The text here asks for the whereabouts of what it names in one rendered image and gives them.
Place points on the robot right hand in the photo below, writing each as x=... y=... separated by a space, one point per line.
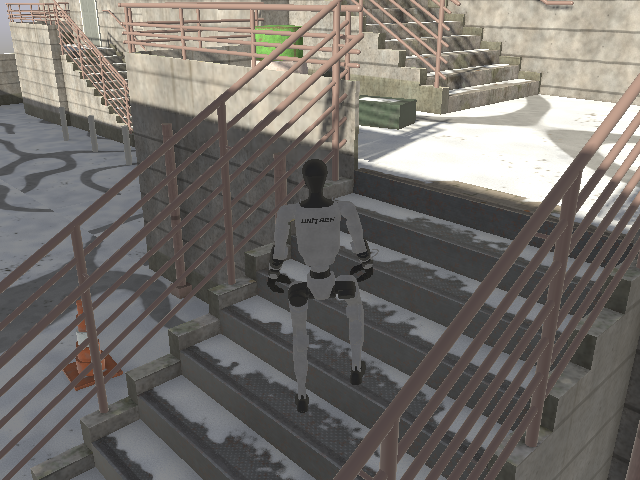
x=363 y=277

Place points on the left robot forearm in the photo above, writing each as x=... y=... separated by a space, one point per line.
x=275 y=266

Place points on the right robot forearm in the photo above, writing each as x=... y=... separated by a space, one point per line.
x=365 y=257

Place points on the left robot foot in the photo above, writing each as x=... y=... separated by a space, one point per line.
x=302 y=404

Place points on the robot left thigh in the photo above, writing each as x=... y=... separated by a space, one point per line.
x=298 y=304

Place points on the robot left upper arm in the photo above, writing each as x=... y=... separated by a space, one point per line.
x=284 y=215

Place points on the robot right upper arm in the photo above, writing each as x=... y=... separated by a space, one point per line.
x=348 y=211

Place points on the robot left hand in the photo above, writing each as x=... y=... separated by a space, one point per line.
x=281 y=278

